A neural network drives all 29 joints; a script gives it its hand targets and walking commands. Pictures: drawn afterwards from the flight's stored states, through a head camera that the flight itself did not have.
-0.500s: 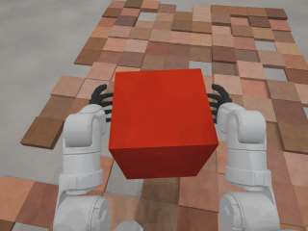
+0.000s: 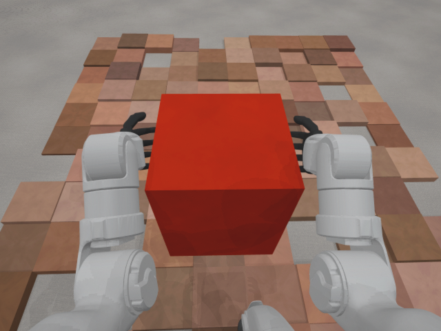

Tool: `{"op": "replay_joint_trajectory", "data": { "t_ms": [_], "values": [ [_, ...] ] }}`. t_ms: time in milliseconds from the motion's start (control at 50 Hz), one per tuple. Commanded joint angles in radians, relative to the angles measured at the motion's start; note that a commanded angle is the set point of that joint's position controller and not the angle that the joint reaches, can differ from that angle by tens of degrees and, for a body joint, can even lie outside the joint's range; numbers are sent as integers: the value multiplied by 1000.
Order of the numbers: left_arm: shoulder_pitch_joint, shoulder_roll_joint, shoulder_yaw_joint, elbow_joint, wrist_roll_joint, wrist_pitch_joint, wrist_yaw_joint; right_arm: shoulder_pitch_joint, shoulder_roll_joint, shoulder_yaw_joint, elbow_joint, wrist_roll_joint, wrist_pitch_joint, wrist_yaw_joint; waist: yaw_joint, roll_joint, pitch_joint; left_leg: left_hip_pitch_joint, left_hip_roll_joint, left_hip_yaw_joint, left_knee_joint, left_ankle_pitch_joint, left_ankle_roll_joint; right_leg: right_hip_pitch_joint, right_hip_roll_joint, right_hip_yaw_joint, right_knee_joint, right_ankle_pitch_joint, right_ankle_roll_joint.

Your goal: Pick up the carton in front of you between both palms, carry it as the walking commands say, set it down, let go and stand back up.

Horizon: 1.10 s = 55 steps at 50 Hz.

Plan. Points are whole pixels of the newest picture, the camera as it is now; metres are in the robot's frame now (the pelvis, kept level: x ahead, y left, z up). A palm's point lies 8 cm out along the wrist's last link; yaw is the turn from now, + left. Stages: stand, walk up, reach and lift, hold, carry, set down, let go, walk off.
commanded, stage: carry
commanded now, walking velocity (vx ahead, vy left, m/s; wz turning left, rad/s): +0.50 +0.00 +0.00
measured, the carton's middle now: (221, 180) +0.38 -0.03 +0.05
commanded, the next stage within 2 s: none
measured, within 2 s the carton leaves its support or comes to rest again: neither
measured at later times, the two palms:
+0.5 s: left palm (132, 71) +0.71 +0.15 +0.08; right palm (247, 63) +0.73 -0.15 +0.07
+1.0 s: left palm out of the picture +1.06 +0.10 +0.12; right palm out of the picture +1.04 -0.19 +0.12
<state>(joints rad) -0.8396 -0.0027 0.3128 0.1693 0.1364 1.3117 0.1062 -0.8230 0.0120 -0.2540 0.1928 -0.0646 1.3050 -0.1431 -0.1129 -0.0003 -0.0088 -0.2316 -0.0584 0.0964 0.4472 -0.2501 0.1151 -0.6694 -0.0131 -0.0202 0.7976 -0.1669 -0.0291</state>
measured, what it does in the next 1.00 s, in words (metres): walks ahead: right foot, then left foot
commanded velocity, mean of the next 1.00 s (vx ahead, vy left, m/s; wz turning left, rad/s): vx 0.50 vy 0.00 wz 0.00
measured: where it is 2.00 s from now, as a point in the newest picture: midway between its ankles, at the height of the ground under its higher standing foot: (199, 140)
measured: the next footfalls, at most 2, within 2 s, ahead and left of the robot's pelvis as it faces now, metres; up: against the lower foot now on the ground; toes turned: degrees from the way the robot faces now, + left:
right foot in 0.16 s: +0.31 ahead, -0.10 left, -0.02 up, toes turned -3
left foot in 0.58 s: +0.61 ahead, +0.08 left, +0.00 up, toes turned +6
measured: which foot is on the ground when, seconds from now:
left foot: down 0.00-0.14, up 0.16-0.56, down 0.58-1.00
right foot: up 0.00-0.14, down 0.16-0.60, up 0.62-1.00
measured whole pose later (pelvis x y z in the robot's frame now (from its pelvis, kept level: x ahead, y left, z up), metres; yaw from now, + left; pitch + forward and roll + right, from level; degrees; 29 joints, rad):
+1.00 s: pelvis +0.69 -0.03 -0.02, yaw +0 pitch +4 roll +1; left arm -0.69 0.00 0.26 0.18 0.12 1.23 0.10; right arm -0.73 0.01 -0.17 0.25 -0.05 1.22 -0.16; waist -0.08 0.00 -0.10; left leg -0.13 0.01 0.11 0.53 -0.46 0.01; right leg -0.52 -0.03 -0.10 0.50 -0.08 -0.03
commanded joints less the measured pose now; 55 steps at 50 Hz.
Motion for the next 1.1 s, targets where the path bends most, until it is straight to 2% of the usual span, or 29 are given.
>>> {"op": "replay_joint_trajectory", "data": {
  "t_ms": [0,80,120,140,160,180,200,220,260,300,360,480,520,540,560,580,600,620,660,680,720,780,820,940,980,1000,1020,1040,1080],
  "values": [
    [-625,-1107,-568,5,-371,-49,-192,-819,1223,609,-112,516,-58,308,5,114,-433,417,221,-216,-16,562,60,-35,18,-43,-148,183,-1],
    [-591,-1106,-604,-15,-396,-73,-202,-770,1213,639,-128,508,-98,294,30,90,-353,248,180,-137,12,514,24,234,41,-95,-361,346,-23],
    [-532,-1089,-607,0,-406,-83,-212,-713,1201,646,-114,496,-110,283,142,36,-449,87,121,-25,300,588,-35,631,47,-132,-435,380,-40],
    [-487,-1077,-597,25,-406,-89,-221,-699,1186,639,-98,488,-115,281,181,-80,-456,-129,51,-8,508,176,-61,821,-70,-3,-403,551,-62],
    [-455,-1047,-577,74,-397,-93,-222,-654,1186,621,-46,475,-104,279,163,-253,-531,-383,-36,-68,738,-293,-97,1093,-324,331,-267,970,-202],
    [-433,-1040,-577,98,-389,-100,-222,-609,1178,606,-14,454,-104,272,184,-241,-614,-512,-4,-145,949,-312,-119,1161,-397,447,-295,708,-335],
    [-420,-1092,-597,81,-421,-113,-227,-600,1165,604,-36,440,-107,266,181,-168,-619,-544,58,-170,916,-243,-98,1069,-359,467,-350,383,-316],
    [-483,-1139,-629,21,-458,-123,-234,-631,1174,611,-66,440,-114,261,171,-94,-574,-560,81,-161,862,-196,-92,985,-322,436,-394,272,-274],
    [-631,-1204,-692,-100,-536,-140,-244,-662,1175,608,-137,429,-130,243,153,-42,-525,-531,109,-139,769,-140,-97,857,-291,370,-424,247,-235],
    [-678,-1231,-738,-177,-588,-151,-243,-628,1173,619,-178,416,-142,223,143,-49,-516,-510,120,-117,707,-111,-102,796,-262,312,-442,215,-221],
    [-662,-1228,-777,-231,-609,-159,-238,-573,1142,637,-219,390,-158,199,162,-72,-516,-545,112,-66,565,-103,-113,834,-247,240,-430,382,-220],
    [-562,-1143,-804,-251,-587,-153,-241,-526,1065,697,-273,356,-161,180,192,-116,-470,-463,33,45,252,114,-74,877,-159,67,-353,705,-143],
    [-506,-1104,-790,-213,-562,-143,-242,-501,1036,708,-257,353,-148,182,166,-151,-479,-274,-37,120,102,176,-57,836,-123,-17,-268,895,-99],
    [-497,-1085,-786,-204,-557,-139,-242,-499,1028,713,-253,358,-143,187,117,-165,-524,-83,-40,137,6,280,-40,777,-112,-64,-158,914,-64],
    [-493,-1068,-784,-191,-549,-135,-242,-497,1020,713,-246,366,-138,193,66,-142,-564,150,15,101,-26,329,-24,642,-102,-92,-28,760,-30],
    [-495,-1054,-780,-177,-540,-127,-244,-487,1006,705,-237,370,-134,201,32,-36,-611,395,171,-124,7,385,20,419,-75,-79,141,404,-3],
    [-516,-1082,-760,-170,-546,-113,-248,-504,967,692,-226,362,-140,203,17,314,-732,696,412,-578,34,561,240,59,97,-28,501,-277,52],
    [-546,-1058,-764,-181,-539,-108,-244,-503,1001,703,-222,391,-127,208,23,240,-723,713,423,-596,44,577,252,-52,71,61,646,-382,26],
    [-584,-1054,-732,-196,-528,-94,-231,-591,1052,724,-278,448,-114,222,10,62,-590,572,358,-461,42,525,167,-145,11,75,546,-310,-7],
    [-570,-1052,-713,-182,-509,-89,-222,-638,1078,733,-294,475,-107,229,21,49,-560,517,347,-435,14,471,136,-134,-14,82,451,-272,-13],
    [-517,-1045,-674,-142,-463,-82,-208,-667,1119,736,-277,510,-97,245,35,58,-544,420,328,-387,-31,372,114,-60,-18,63,326,-238,-6],
    [-470,-1046,-635,-70,-405,-87,-199,-661,1155,717,-201,525,-96,276,35,95,-511,354,324,-316,-54,377,126,-37,-12,7,148,-230,10],
    [-488,-1054,-630,-59,-393,-98,-198,-674,1174,706,-168,531,-105,291,30,118,-470,297,308,-260,-63,364,107,4,-20,-16,33,-115,9],
    [-508,-1063,-630,-13,-410,-107,-208,-630,1163,653,-68,494,-121,292,47,136,-367,174,252,-107,-29,405,7,256,13,-109,-284,124,-3],
    [-478,-1071,-616,38,-421,-108,-220,-585,1163,633,-25,473,-123,286,94,66,-430,117,190,-5,181,468,-56,527,35,-169,-388,135,-14],
    [-440,-1075,-601,72,-422,-111,-228,-580,1148,616,-5,462,-125,284,135,15,-483,-20,165,9,345,278,-89,719,-76,-37,-361,102,-35],
    [-445,-1043,-577,91,-411,-117,-230,-565,1164,601,28,455,-122,283,136,-208,-557,-264,63,10,601,-68,-124,917,-333,393,-373,132,-147],
    [-464,-1046,-574,82,-416,-130,-233,-596,1170,593,10,446,-127,281,160,-299,-542,-478,3,-49,773,-293,-122,995,-384,577,-426,119,-244],
    [-563,-1119,-621,-13,-478,-140,-242,-648,1191,604,-37,455,-136,269,162,-129,-495,-563,72,-104,847,-241,-90,923,-331,458,-408,189,-218]
  ]
}}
